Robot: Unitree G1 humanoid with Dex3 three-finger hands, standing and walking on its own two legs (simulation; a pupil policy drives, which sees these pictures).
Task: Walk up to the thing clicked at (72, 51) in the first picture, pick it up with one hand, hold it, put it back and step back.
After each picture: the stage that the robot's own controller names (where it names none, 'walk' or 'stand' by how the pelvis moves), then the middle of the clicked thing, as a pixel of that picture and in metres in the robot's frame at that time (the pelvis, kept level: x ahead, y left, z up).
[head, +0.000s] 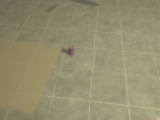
stand; (71, 50) +1.27 +0.13 -0.72
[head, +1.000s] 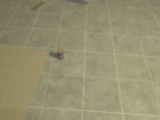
walk; (60, 53) +1.14 +0.15 -0.72
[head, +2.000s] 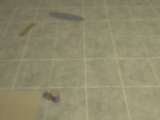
walk; (55, 96) +0.66 +0.21 -0.69
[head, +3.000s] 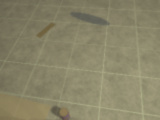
walk; (64, 114) +0.44 +0.21 -0.70
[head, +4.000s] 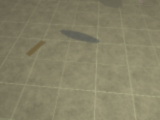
stand; out of the picture +0.35 +0.19 -0.72
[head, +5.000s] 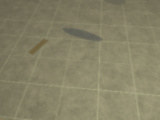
stand; out of the picture +0.35 +0.17 -0.72
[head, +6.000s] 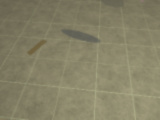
stand; out of the picture +0.36 +0.19 -0.73
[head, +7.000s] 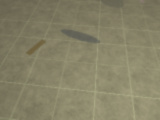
stand; out of the picture +0.34 +0.19 -0.73
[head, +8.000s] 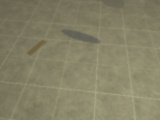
stand; out of the picture +0.34 +0.18 -0.73
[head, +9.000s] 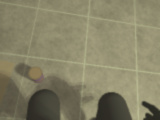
go down; (36, 75) +0.41 +0.21 -0.41
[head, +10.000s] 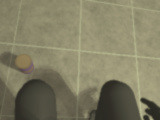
go down; (25, 64) +0.42 +0.24 -0.31
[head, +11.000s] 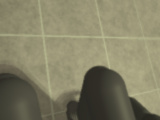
close in; out of the picture +0.40 +0.28 -0.22
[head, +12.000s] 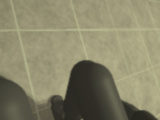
close; out of the picture +0.40 +0.28 -0.22
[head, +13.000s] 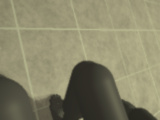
lift; out of the picture +0.40 +0.29 -0.22
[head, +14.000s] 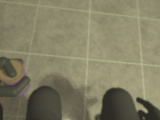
lift; (15, 78) +0.32 +0.23 -0.05
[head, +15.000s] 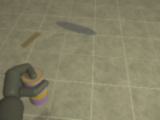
hold; (36, 87) +0.33 +0.16 +0.03
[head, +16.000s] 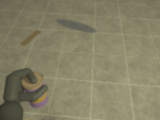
hold; (35, 90) +0.33 +0.17 +0.00
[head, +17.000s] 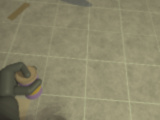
crouch; (30, 83) +0.36 +0.18 -0.05
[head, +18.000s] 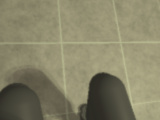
lower; out of the picture +0.47 +0.29 -0.10
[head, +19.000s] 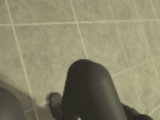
lower; out of the picture +0.42 +0.31 -0.22
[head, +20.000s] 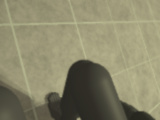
lower; out of the picture +0.42 +0.32 -0.22
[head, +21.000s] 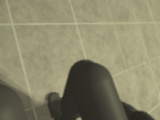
lower; out of the picture +0.42 +0.32 -0.22
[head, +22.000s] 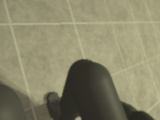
lower; out of the picture +0.42 +0.32 -0.22
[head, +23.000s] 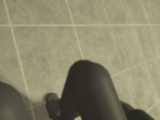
open; out of the picture +0.41 +0.29 -0.23
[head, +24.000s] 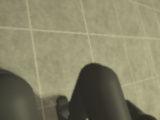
stand; out of the picture +0.41 +0.28 -0.23
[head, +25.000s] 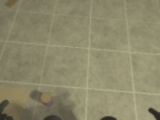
stand; (47, 99) +0.41 +0.20 -0.55
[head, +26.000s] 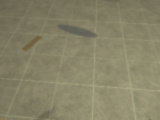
stand; out of the picture +0.37 +0.19 -0.67
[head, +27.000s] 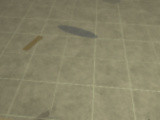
stand; out of the picture +0.38 +0.19 -0.67
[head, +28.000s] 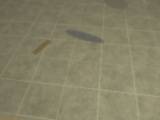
stand; out of the picture +0.39 +0.17 -0.72
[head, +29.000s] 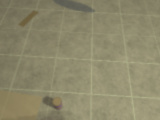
walk; (57, 103) +0.46 +0.17 -0.70
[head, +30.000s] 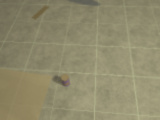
walk; (65, 80) +0.70 +0.18 -0.70
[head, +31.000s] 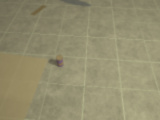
stand; (59, 61) +1.02 +0.23 -0.70
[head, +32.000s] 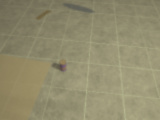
stand; (63, 65) +1.02 +0.18 -0.72
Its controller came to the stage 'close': yes
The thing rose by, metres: 0.72
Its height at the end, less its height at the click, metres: +0.00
